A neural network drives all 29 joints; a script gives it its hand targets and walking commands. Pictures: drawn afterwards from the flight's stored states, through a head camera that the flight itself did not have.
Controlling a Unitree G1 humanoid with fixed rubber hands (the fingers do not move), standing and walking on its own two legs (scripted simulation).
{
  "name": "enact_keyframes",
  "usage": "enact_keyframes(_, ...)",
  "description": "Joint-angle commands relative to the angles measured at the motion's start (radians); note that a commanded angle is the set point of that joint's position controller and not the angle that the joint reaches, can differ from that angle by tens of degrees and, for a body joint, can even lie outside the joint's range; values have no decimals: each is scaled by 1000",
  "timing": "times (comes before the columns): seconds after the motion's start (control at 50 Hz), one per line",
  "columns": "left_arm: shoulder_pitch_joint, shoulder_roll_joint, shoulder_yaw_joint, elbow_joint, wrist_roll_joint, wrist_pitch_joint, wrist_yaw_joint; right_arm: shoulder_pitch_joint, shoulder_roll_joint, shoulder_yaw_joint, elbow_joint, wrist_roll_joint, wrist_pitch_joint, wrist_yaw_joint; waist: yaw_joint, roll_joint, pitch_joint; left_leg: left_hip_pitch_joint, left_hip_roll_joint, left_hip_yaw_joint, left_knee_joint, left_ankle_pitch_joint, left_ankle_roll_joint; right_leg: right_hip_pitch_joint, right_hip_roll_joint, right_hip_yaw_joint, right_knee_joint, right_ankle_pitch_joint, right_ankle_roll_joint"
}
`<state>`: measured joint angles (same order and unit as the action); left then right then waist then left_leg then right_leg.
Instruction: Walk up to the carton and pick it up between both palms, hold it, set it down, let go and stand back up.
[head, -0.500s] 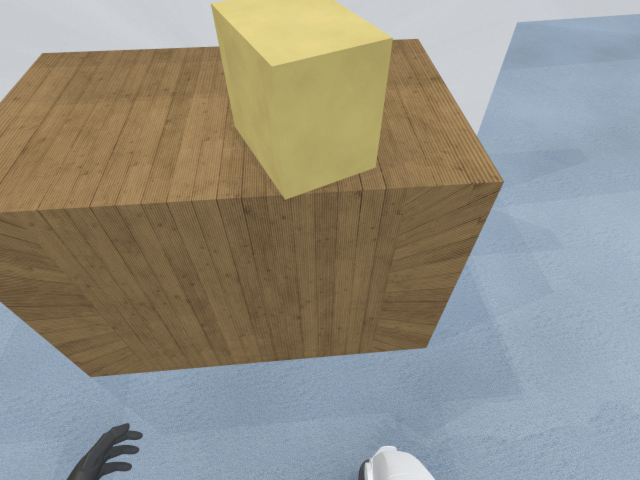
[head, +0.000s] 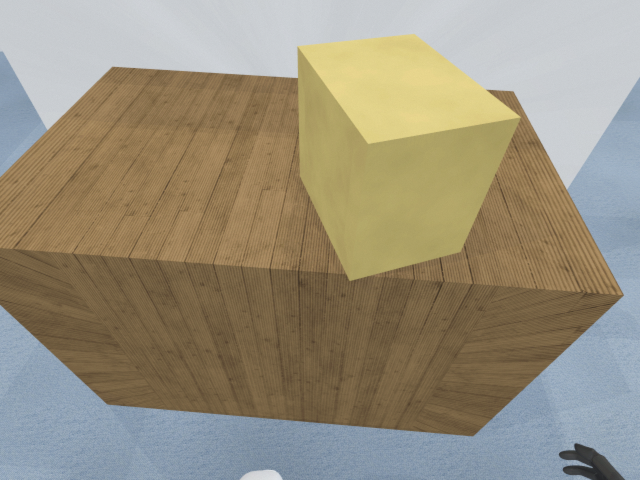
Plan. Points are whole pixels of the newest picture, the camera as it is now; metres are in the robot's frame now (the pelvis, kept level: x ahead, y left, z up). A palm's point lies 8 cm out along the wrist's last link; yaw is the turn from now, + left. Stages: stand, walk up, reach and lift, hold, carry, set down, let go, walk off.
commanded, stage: walk up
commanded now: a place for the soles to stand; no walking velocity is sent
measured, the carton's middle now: (382, 154) +0.57 -0.04 +0.11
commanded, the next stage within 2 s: none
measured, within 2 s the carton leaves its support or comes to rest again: neither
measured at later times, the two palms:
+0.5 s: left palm (164, 344) +0.30 +0.27 -0.05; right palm (609, 453) +0.21 -0.36 -0.09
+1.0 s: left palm (160, 352) +0.30 +0.28 -0.07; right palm (569, 350) +0.34 -0.34 -0.05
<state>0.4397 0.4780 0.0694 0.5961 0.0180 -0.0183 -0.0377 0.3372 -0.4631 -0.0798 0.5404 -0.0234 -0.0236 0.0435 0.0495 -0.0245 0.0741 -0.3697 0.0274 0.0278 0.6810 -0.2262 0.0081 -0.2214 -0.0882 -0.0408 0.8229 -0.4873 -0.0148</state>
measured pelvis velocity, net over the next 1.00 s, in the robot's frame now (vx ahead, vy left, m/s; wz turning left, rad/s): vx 0.20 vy -0.03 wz -0.01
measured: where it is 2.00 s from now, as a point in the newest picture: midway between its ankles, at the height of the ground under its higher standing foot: outside the picture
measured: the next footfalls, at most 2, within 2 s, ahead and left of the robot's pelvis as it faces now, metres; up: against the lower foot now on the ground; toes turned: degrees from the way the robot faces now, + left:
right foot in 0.36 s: +0.28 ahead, -0.16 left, +0.00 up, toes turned -4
left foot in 0.62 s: +0.21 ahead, +0.09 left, +0.00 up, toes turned -3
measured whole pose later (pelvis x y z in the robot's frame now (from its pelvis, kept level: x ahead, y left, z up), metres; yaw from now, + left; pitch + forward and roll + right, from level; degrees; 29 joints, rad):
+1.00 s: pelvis +0.20 -0.03 +0.03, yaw +0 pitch -4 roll +0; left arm 0.12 0.40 0.00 0.98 -0.03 -0.01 -0.02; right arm 0.08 -0.40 0.00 0.94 0.03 -0.02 0.01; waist 0.02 -0.01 0.06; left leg -0.16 0.04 0.01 0.44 -0.21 -0.02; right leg -0.17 -0.04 -0.05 0.41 -0.16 0.02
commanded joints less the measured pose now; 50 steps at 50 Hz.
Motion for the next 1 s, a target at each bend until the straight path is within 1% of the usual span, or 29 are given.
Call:
enact_keyframes(0.0, -96, 182, 59, -164, -5, -4, 13, 180, -285, -94, -60, -5, -29, -59, -136, 154, 13, 315, 397, -742, -481, -611, 280, -540, 40, 136, 423, -73, -15)
enact_keyframes(0.02, -68, 187, 61, -148, -4, 0, 14, 143, -269, -87, -76, 2, -32, -64, -106, 124, 68, 232, 358, -613, -461, -534, 245, -521, 16, 139, 413, 5, -9)
enact_keyframes(0.08, 0, 174, 63, -77, 2, -1, 2, 50, -246, -78, -97, -2, -37, -63, -63, 175, 34, 161, 258, -367, -416, -276, 215, -368, -19, 114, 287, 87, 5)
enact_keyframes(0.14, -36, 134, 50, -103, 8, 6, -12, 133, -241, -70, -92, -1, -55, -60, -92, 182, 6, 216, 254, -302, -378, -52, 208, -390, -10, 93, 193, 147, 10)
enact_keyframes(0.18, -94, 97, 41, -121, 10, 2, -19, 138, -224, -66, -95, 2, -55, -58, -105, 182, 23, 232, 226, -201, -348, 85, 204, -374, -21, 52, 61, 200, 7)
enact_keyframes(0.22, -138, 84, 39, -137, 10, 4, -20, 152, -204, -55, -83, 12, -45, -53, -112, 210, 36, 195, 206, -169, -335, 130, 194, -311, -2, 18, -33, 252, -7)
enact_keyframes(0.26, -123, 92, 45, -120, 3, 8, -10, 81, -220, -55, -96, 14, -36, -54, -76, 213, 18, 94, 212, -125, -282, 97, 172, -144, 13, 18, -101, 276, -8)
enact_keyframes(0.28, -136, 88, 41, -103, 4, 8, -8, 89, -199, -37, -90, 23, -29, -52, -82, 170, 39, 40, 192, -116, -258, 103, 152, -74, 46, -30, -135, 321, -14)
enact_keyframes(0.32, -101, 124, 60, -71, 15, 3, 5, 82, -183, -20, -79, 25, -15, -47, -25, 88, 15, -79, 176, -91, -122, 63, 110, 128, 90, -45, -183, 355, -37)
enact_keyframes(0.34, -58, 162, 73, -65, 14, 3, 14, 93, -168, -11, -75, 22, -15, -47, 5, 58, -47, -86, 151, -58, 24, -7, 82, 205, 60, 49, -258, 268, -47)
enact_keyframes(0.36, -9, 247, 91, -69, 12, -8, 24, 112, -128, 0, -85, 19, -20, -48, 33, -122, -103, -172, 68, 24, 294, -139, 24, 256, -177, 357, -339, 270, -124)
enact_keyframes(0.38, -6, 293, 99, -85, -8, -7, 38, 116, -167, -15, -85, 47, -9, -57, 43, -226, -160, -175, -37, -8, 467, -422, 6, 211, -330, 641, -464, 242, -267)
enact_keyframes(0.4, -8, 254, 92, -75, -23, -5, 45, 59, -234, -36, -73, 30, 5, -68, 60, -101, -96, -210, -12, -132, 532, -452, 12, 163, -339, 652, -475, 198, -300)
enact_keyframes(0.44, -71, 232, 74, -74, -11, 1, 61, 70, -212, -26, -38, 46, 6, -72, 15, -98, -64, -210, 12, -149, 502, -387, 10, 126, -285, 460, -434, 284, -276)
enact_keyframes(0.46, -138, 209, 60, -79, -6, 6, 61, 104, -198, -20, -9, 35, 5, -73, -30, -133, -59, -155, 38, -144, 417, -380, 7, 53, -238, 391, -416, 267, -254)
enact_keyframes(0.5, -246, 171, 33, -85, -3, 7, 54, 127, -164, -7, 45, 34, 9, -65, -70, -196, -30, 9, 49, -70, 218, -313, -4, -110, -164, 224, -406, 367, -200)
enact_keyframes(0.56, -296, 164, 16, -74, -26, 15, 41, 70, -163, -5, 88, 33, 15, -52, -80, -148, -66, 229, 8, 12, -54, -44, 13, -225, -111, 145, -327, 246, -119)
enact_keyframes(0.58, -295, 134, -2, -58, -29, 15, 35, 55, -165, -11, 93, 26, 13, -53, -89, -143, -73, 277, 15, -16, -139, 31, 21, -255, -116, 138, -281, 252, -80)
enact_keyframes(0.6, -283, 101, -15, -45, -34, 11, 31, 28, -201, -17, 100, 17, 8, -57, -91, -15, -73, 285, 109, -172, -231, -17, 39, -283, -92, 136, -222, 192, -38)
enact_keyframes(0.62, -231, 91, -18, -34, -58, 23, 26, -100, -239, -12, 69, 23, 1, -55, -27, 113, -45, 2, 251, -363, -329, -173, 114, -92, 27, 87, -178, 67, 5)
enact_keyframes(0.64, -209, 138, 2, 11, -66, 34, 32, -184, -217, 1, 67, 39, 0, -47, -10, 106, -4, -158, 251, -329, -363, -334, 123, 57, 31, 79, -209, 27, 3)
enact_keyframes(0.66, -223, 145, 3, 34, -58, 33, 29, -220, -204, 8, 89, 36, -4, -44, 8, 90, 47, -148, 193, -262, -342, -327, 75, 36, 13, 94, -284, 72, -6)
enact_keyframes(0.7, -285, 174, 5, 65, -47, 9, 24, -202, -179, 23, 135, 48, -17, -39, -24, 109, 5, -26, 138, -206, -291, -188, 19, 12, -54, 166, -389, 178, -11)
enact_keyframes(0.74, -299, 156, -10, 124, -43, -14, 23, -198, -168, 22, 190, 58, -18, -36, -51, 79, -44, 146, 124, -166, -264, -28, 17, -59, -75, 178, -428, 227, -16)
enact_keyframes(0.8, -321, 118, -30, 194, -52, -24, 26, -210, -168, 23, 246, 58, -23, -37, -50, 47, -109, 197, 134, -140, -255, 214, 26, 43, -54, 124, -416, 456, -7)
enact_keyframes(0.92, -352, 107, -30, 312, -50, -14, 25, -301, -146, 27, 338, 60, -12, -41, -43, 81, -111, 229, 131, -109, -332, 159, 14, 69, -65, 107, -486, 418, -1)
enact_keyframes(0.94, -369, 113, -25, 331, -50, -15, 26, -317, -140, 24, 352, 53, -9, -42, -40, 42, -91, 239, 132, -116, -339, 160, 14, 53, -65, 106, -499, 421, -3)
enact_keyframes(0.96, -384, 117, -23, 343, -46, -16, 26, -307, -131, 31, 364, 57, -8, -41, -49, 84, -111, 239, 130, -113, -361, 142, 7, 72, -63, 100, -506, 387, -3)
enact_keyframes(0.98, -395, 117, -26, 363, -44, -14, 27, -322, -119, 37, 378, 59, -10, -42, -42, 51, -81, 219, 135, -119, -383, 151, 10, 84, -60, 93, -506, 394, -1)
